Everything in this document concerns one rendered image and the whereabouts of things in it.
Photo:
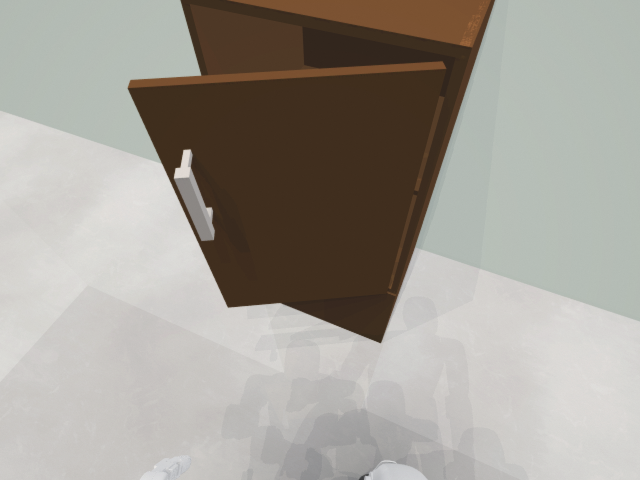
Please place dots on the handle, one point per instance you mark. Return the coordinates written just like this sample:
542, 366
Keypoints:
187, 185

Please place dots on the cupboard door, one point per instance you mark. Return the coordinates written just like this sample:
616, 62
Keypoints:
310, 173

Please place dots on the robot left hand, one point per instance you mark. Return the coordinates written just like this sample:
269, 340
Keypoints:
169, 469

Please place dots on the robot right shin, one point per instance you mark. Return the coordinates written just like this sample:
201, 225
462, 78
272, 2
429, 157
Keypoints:
384, 462

